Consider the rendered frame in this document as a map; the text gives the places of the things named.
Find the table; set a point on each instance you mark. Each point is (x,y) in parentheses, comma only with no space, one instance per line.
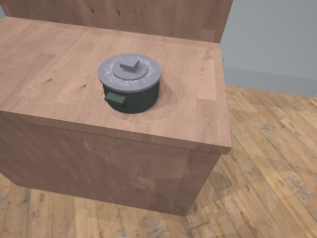
(59,134)

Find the knob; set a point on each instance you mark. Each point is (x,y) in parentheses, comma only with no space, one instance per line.
(129,63)

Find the lid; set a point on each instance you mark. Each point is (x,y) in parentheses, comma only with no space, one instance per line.
(143,77)

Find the pot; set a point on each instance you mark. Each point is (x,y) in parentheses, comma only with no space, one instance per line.
(134,102)

